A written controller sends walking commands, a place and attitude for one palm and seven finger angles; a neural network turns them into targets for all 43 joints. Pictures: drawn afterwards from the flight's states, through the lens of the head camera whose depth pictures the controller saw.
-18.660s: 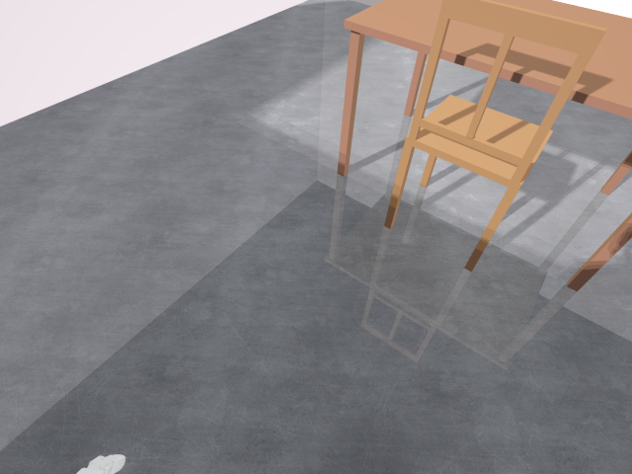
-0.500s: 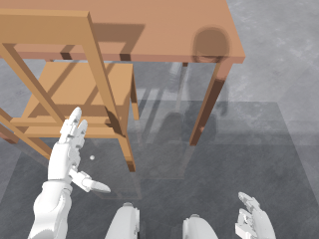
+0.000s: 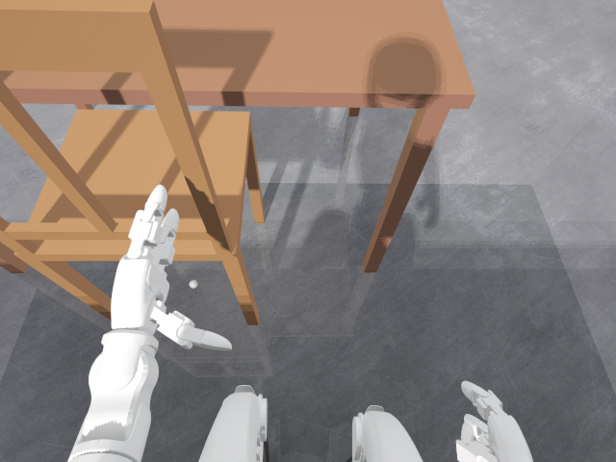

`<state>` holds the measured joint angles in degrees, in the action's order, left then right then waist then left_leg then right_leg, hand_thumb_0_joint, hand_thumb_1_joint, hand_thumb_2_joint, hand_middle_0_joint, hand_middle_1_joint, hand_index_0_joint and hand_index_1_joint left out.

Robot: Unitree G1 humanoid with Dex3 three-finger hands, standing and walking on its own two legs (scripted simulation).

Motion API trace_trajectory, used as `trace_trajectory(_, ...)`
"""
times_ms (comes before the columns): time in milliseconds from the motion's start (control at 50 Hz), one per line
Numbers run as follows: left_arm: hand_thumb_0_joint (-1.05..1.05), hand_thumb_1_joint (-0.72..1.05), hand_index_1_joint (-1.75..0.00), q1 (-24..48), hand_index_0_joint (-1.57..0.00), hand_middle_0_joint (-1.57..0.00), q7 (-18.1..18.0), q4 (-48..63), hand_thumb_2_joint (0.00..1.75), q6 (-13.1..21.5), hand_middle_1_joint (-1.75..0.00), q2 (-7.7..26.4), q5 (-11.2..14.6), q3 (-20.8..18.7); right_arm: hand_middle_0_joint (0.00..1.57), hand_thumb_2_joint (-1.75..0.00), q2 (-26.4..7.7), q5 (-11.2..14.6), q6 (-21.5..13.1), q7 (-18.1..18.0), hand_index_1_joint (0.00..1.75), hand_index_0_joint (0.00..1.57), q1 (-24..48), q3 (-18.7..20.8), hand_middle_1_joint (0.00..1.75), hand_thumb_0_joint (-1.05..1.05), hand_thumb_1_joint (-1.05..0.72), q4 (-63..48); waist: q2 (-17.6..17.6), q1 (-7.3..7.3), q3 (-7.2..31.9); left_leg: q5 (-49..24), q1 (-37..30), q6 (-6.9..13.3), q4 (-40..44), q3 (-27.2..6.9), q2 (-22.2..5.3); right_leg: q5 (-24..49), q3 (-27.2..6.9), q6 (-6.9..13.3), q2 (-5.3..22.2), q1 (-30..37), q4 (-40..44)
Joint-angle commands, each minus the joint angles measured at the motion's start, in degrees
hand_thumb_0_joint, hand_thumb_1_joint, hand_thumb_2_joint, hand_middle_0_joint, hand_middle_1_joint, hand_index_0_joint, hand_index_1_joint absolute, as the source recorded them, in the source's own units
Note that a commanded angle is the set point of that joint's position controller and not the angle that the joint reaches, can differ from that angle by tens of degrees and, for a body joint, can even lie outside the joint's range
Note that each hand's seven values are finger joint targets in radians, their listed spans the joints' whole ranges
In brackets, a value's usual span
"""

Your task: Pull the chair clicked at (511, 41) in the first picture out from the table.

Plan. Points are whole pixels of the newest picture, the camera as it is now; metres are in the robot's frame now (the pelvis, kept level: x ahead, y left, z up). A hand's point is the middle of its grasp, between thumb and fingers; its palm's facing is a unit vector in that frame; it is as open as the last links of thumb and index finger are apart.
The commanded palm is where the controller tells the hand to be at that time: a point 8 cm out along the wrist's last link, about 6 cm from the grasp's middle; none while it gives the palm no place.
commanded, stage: aim the fingers beside a spindle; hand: left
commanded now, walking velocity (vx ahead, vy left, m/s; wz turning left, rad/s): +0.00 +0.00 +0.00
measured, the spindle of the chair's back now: (56, 167) +0.47 +0.36 +0.06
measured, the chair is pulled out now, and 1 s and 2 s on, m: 0.00 0.00 0.00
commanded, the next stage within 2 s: none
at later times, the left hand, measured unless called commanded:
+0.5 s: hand (203, 284) +0.33 +0.15 +0.02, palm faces -0.03 -1.00 -0.01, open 17.0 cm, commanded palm +0.31 +0.21 +0.03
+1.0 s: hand (201, 278) +0.33 +0.15 +0.03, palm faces -0.01 -1.00 -0.02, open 16.9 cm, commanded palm +0.31 +0.22 +0.03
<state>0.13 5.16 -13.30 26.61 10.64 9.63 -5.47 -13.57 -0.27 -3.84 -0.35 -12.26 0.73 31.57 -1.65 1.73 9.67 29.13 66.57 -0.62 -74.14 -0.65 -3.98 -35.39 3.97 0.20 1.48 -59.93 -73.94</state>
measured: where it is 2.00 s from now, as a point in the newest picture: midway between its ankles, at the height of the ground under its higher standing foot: outside the picture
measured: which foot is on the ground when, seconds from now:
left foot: down 0.00-1.00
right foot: down 0.00-1.00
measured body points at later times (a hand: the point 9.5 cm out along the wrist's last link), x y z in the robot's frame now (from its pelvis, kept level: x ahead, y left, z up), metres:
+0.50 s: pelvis -0.01 +0.00 +0.00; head +0.10 +0.01 +0.43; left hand +0.32 +0.20 +0.02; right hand +0.15 -0.25 -0.11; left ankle +0.05 +0.13 -0.62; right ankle +0.00 -0.12 -0.62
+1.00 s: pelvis +0.00 +0.01 +0.00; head +0.11 +0.02 +0.43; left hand +0.32 +0.20 +0.03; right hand +0.15 -0.24 -0.10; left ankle +0.05 +0.13 -0.62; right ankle +0.00 -0.12 -0.62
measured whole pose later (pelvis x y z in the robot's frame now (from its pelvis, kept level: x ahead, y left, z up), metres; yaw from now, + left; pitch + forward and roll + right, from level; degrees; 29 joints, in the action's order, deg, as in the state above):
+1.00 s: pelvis +0.00 +0.01 +0.00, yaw -1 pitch +22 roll -3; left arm 2.9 3.3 -15.0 27.6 10.1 7.9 -4.8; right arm -13.0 -0.4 -2.4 -0.6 -11.1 0.6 31.5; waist -0.9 2.7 9.2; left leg 29.3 68.1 -0.1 -75.2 -0.3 -4.0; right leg -35.1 3.4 -0.4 1.3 -61.4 -74.5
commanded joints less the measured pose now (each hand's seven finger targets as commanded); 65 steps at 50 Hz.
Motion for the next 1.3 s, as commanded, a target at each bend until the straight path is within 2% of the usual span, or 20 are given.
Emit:
trace_trajectory(0, 0.00, -0.50, -0.08, 9.40, -0.06, -0.06, 0.09, 6.85, 0.30, 3.16, -0.08, 4.66, -0.37, -1.60, 0.20, -0.90, -7.81, 0.04, -1.46, -0.12, 0.30, 0.20, -0.75, 2.92, 0.30, 0.00, -0.90, -6.68, 0.54, 1.30, 18.85, -13.45, -18.90, 1.81, 8.10, -1.21, 2.76, 16.96, -0.86, 0.94, -2.32, 4.26, 10.29)
trace_trajectory(80, 0.00, -0.50, -0.08, 10.78, -0.06, -0.06, 0.33, 3.25, 0.30, 1.83, -0.08, 5.93, 0.06, -3.94, 0.20, -0.90, -7.95, 0.33, -0.29, -0.21, 0.30, 0.20, -0.36, 2.89, 0.30, 0.00, -0.90, -7.45, 3.06, 0.55, 18.31, -10.31, -15.50, 2.06, 7.64, -0.42, 3.26, 15.01, -1.73, 0.80, -2.31, 5.69, 10.93)
trace_trajectory(180, 0.00, -0.50, -0.08, 12.79, -0.06, -0.06, -0.21, 11.94, 0.30, 5.10, -0.08, 10.54, 1.17, -8.46, 0.20, -0.90, -7.10, 0.27, -0.17, -0.60, 0.30, 0.20, 0.23, 2.86, 0.30, 0.00, -0.90, -8.23, -1.04, -1.10, 24.82, -14.87, -18.91, 2.07, 7.75, 0.29, 3.10, 19.58, -2.80, 0.85, -2.36, 9.79, 10.43)
trace_trajectory(220, 0.00, -0.50, -0.08, 13.59, -0.06, -0.06, -0.23, 14.11, 0.30, 5.94, -0.08, 9.97, 1.24, -6.95, 0.20, -0.90, -7.11, 0.21, -0.51, -0.72, 0.30, 0.20, 0.19, 2.75, 0.30, 0.00, -0.90, -7.93, -2.06, 0.03, 24.90, -15.79, -20.40, 2.23, 7.77, -0.19, 2.86, 19.70, -2.44, 0.89, -2.59, 8.63, 10.34)
trace_trajectory(340, 0.00, -0.50, -0.08, 13.05, -0.06, -0.06, 2.86, 2.55, 0.30, 2.43, -0.08, 3.45, 0.98, 0.10, 0.20, -0.90, -8.12, 0.72, -0.58, -0.97, 0.30, 0.20, -0.76, 2.54, 0.30, 0.00, -0.90, -5.93, 1.67, 3.10, 16.18, -8.55, -16.64, 2.19, 7.93, -0.98, 2.93, 13.20, -1.62, 0.65, -2.58, 3.64, 12.34)
trace_trajectory(400, 0.00, -0.50, -0.08, 14.96, -0.06, -0.06, 3.52, -1.57, 0.30, 0.65, -0.08, 3.27, 1.11, -0.09, 0.20, -0.90, -8.55, 1.02, -0.25, -1.09, 0.30, 0.20, -0.85, 2.52, 0.30, 0.00, -0.90, -6.09, 2.64, 2.55, 14.54, -6.04, -14.45, 2.20, 7.69, -1.04, 3.33, 10.75, -1.68, 0.76, -2.34, 2.69, 12.45)
trace_trajectory(460, 0.00, -0.50, -0.08, 16.67, -0.06, -0.06, 1.93, 1.74, 0.30, 2.05, -0.08, 8.16, 1.18, -5.55, 0.20, -0.90, -8.49, 0.72, -0.09, -1.18, 0.30, 0.20, -0.21, 2.79, 0.30, 0.00, -0.90, -7.03, 1.74, 0.61, 19.15, -8.74, -15.42, 2.28, 7.28, -0.41, 3.34, 12.84, -2.37, 0.89, -2.25, 4.83, 11.55)
trace_trajectory(500, 0.00, -0.50, -0.08, 18.44, -0.06, -0.06, 0.22, 8.55, 0.30, 4.58, -0.08, 11.02, 1.22, -8.43, 0.20, -0.90, -7.66, 0.38, -0.30, -1.08, 0.30, 0.20, 0.31, 2.77, 0.30, 0.00, -0.90, -7.57, -1.85, -0.73, 23.89, -12.07, -18.55, 2.15, 7.64, -0.17, 3.21, 15.51, -2.62, 0.99, -2.22, 6.85, 10.72)
trace_trajectory(520, 0.00, -0.50, -0.08, 17.45, -0.06, -0.06, -0.99, 11.02, 0.30, 5.72, -0.08, 14.90, 1.09, -12.02, 0.20, -0.90, -7.76, 0.24, -0.25, -1.06, 0.30, 0.20, -0.05, 2.86, 0.30, 0.00, -0.90, -7.64, -2.10, -1.76, 25.68, -14.16, -19.45, 1.98, 8.08, -0.55, 2.95, 16.93, -2.43, 1.25, -2.50, 8.24, 9.98)
trace_trajectory(580, 0.00, -0.50, -0.08, 14.23, -0.06, -0.06, -2.15, 13.97, 0.30, 7.08, -0.08, 12.49, 0.55, -9.87, 0.20, -0.90, -6.74, 0.01, -0.17, -0.50, 0.30, 0.20, 0.22, 2.60, 0.30, 0.00, -0.90, -7.66, -5.13, -1.39, 27.40, -18.44, -23.03, 1.78, 8.45, -0.03, 2.79, 21.05, -2.33, 1.09, -2.54, 9.24, 9.82)
trace_trajectory(620, 0.00, -0.50, -0.08, 11.03, -0.06, -0.06, -1.27, 9.63, 0.30, 5.68, -0.08, 11.07, 0.84, -8.71, 0.20, -0.90, -7.20, 0.08, 0.03, -0.36, 0.30, 0.20, -0.32, 2.58, 0.30, 0.00, -0.90, -7.10, -2.39, -0.02, 24.22, -16.95, -21.00, 1.90, 8.85, -0.39, 2.62, 20.15, -1.89, 0.98, -2.91, 8.94, 10.61)
trace_trajectory(720, 0.00, -0.50, -0.08, 11.96, -0.06, -0.06, 4.46, -2.97, 0.30, 0.33, -0.08, 1.52, 1.94, 0.89, 0.20, -0.90, -8.60, 1.24, 0.39, -0.76, 0.30, 0.20, -1.24, 2.44, 0.30, 0.00, -0.90, -6.22, 2.91, 3.52, 13.40, -7.67, -15.03, 2.14, 8.55, -0.93, 3.02, 12.94, -1.38, 0.67, -2.87, 3.48, 13.00)
trace_trajectory(800, 0.00, -0.50, -0.08, 15.77, -0.06, -0.06, 4.70, 3.13, 0.30, 1.50, -0.08, 1.87, 2.35, 1.48, 0.20, -0.90, -8.73, 1.24, -0.15, -1.10, 0.30, 0.20, -0.85, 3.07, 0.30, 0.00, -0.90, -7.23, 1.42, 2.42, 18.19, -9.02, -18.31, 2.15, 8.38, -1.56, 3.12, 13.30, -0.89, 0.88, -2.28, 3.08, 11.89)
trace_trajectory(880, 0.00, -0.50, -0.08, 20.04, -0.06, -0.06, -1.14, 16.02, 0.30, 7.06, -0.08, 9.86, 0.37, -5.18, 0.20, -0.90, -7.91, -0.02, -1.04, -1.05, 0.30, 0.20, -0.32, 2.96, 0.30, 0.00, -0.90, -7.04, -5.94, -0.05, 26.67, -17.32, -26.62, 1.45, 8.79, -2.46, 2.43, 16.82, -0.75, 1.53, -2.24, 2.76, 9.07)
trace_trajectory(920, 0.00, -0.50, -0.08, 16.75, -0.06, -0.06, -4.07, 17.12, 0.30, 7.93, -0.08, 13.36, -0.73, -8.78, 0.20, -0.90, -7.73, -0.49, -0.88, -0.68, 0.30, 0.20, -0.57, 2.87, 0.30, 0.00, -0.90, -6.90, -6.38, -1.06, 27.70, -19.87, -27.43, 1.22, 9.12, -2.73, 2.19, 17.88, -0.65, 1.64, -2.49, 3.52, 8.48)
trace_trajectory(980, 0.00, -0.50, -0.08, 11.71, -0.06, -0.06, -4.94, 8.66, 0.30, 5.61, -0.08, 10.13, -1.43, -7.86, 0.20, -0.90, -7.01, -0.38, 0.36, 0.08, 0.30, 0.20, -0.14, 2.46, 0.30, 0.00, -0.90, -6.57, -2.62, -0.24, 22.41, -16.95, -23.07, 1.23, 9.55, -1.88, 2.38, 17.68, -0.46, 1.25, -2.69, 5.01, 9.69)
trace_trajectory(1100, 0.00, -0.50, -0.08, 10.47, -0.06, -0.06, 2.07, -3.56, 0.30, -1.59, -0.08, 1.76, 0.75, 0.20, 0.20, -0.90, -8.70, 1.31, 1.99, -0.10, 0.30, 0.20, -0.84, 2.33, 0.30, 0.00, -0.90, -7.86, 3.80, 1.95, 15.86, -8.50, -16.35, 1.77, 9.75, -1.04, 3.17, 13.62, -0.47, 0.87, -2.86, 5.23, 12.56)
trace_trajectory(1140, 0.00, -0.50, -0.08, 13.73, -0.06, -0.06, 3.29, 0.20, 0.30, -0.24, -0.08, 1.51, 1.76, 0.95, 0.20, -0.90, -8.66, 1.28, 1.48, -0.59, 0.30, 0.20, -0.65, 2.62, 0.30, 0.00, -0.90, -8.08, 3.88, 2.38, 18.20, -9.41, -17.33, 2.10, 8.63, -1.03, 3.16, 14.50, -0.86, 0.73, -2.57, 5.15, 12.44)
trace_trajectory(1240, 0.00, -0.50, -0.08, 20.70, -0.06, -0.06, -0.70, 16.15, 0.30, 7.03, -0.08, 9.10, 0.77, -3.90, 0.20, -0.90, -7.94, 0.04, -0.29, -1.21, 0.30, 0.20, -0.28, 2.77, 0.30, 0.00, -0.90, -7.16, -4.84, 0.74, 26.03, -16.72, -25.90, 1.59, 8.64, -2.22, 2.48, 17.13, -0.92, 1.36, -2.44, 3.83, 9.92)
trace_trajectory(1280, 0.00, -0.50, -0.08, 18.23, -0.06, -0.06, -2.75, 15.49, 0.30, 8.02, -0.08, 9.84, -0.43, -5.00, 0.20, -0.90, -7.48, -0.23, -0.39, -0.96, 0.30, 0.20, -0.22, 2.60, 0.30, 0.00, -0.90, -6.53, -5.64, 0.47, 24.86, -18.35, -26.66, 1.34, 8.97, -2.44, 2.25, 17.64, -0.68, 1.46, -2.49, 3.28, 9.60)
